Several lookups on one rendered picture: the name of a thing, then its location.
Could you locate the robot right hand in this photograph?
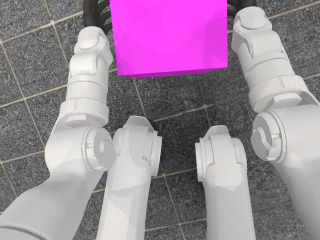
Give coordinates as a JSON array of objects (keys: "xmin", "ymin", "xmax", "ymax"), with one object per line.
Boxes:
[{"xmin": 227, "ymin": 0, "xmax": 257, "ymax": 18}]

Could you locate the left robot foot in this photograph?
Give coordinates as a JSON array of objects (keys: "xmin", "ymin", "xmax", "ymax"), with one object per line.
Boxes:
[{"xmin": 147, "ymin": 118, "xmax": 157, "ymax": 131}]

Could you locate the robot left upper arm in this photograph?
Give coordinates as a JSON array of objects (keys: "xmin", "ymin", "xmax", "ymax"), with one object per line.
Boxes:
[{"xmin": 0, "ymin": 124, "xmax": 116, "ymax": 240}]

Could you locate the right robot forearm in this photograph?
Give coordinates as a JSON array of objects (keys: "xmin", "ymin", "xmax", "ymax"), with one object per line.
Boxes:
[{"xmin": 231, "ymin": 6, "xmax": 320, "ymax": 114}]

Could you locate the right robot thigh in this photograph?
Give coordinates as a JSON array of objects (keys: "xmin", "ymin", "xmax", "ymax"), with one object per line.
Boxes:
[{"xmin": 195, "ymin": 133, "xmax": 256, "ymax": 240}]

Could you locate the carton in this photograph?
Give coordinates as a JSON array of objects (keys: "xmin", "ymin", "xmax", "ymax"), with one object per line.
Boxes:
[{"xmin": 109, "ymin": 0, "xmax": 228, "ymax": 79}]

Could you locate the left robot forearm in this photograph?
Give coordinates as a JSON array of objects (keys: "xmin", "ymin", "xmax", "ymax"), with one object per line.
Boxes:
[{"xmin": 44, "ymin": 26, "xmax": 113, "ymax": 160}]

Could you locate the robot right upper arm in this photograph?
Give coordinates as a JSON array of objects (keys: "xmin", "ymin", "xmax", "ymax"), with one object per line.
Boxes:
[{"xmin": 250, "ymin": 104, "xmax": 320, "ymax": 240}]

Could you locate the robot left hand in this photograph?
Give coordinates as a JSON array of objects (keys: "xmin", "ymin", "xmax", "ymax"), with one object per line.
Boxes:
[{"xmin": 82, "ymin": 0, "xmax": 113, "ymax": 35}]

